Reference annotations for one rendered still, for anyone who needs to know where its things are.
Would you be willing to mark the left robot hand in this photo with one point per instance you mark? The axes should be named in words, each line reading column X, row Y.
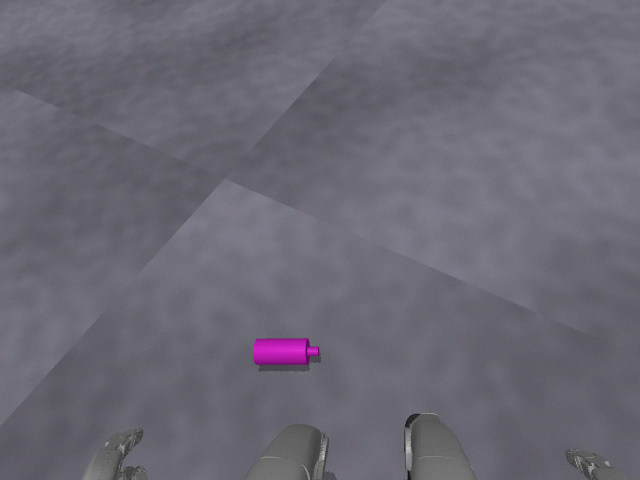
column 106, row 463

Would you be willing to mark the right robot hand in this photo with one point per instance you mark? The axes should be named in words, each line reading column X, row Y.
column 593, row 466

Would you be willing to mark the right robot foot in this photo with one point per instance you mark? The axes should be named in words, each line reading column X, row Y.
column 410, row 420

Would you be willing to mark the bottle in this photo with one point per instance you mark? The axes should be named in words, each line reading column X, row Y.
column 288, row 351

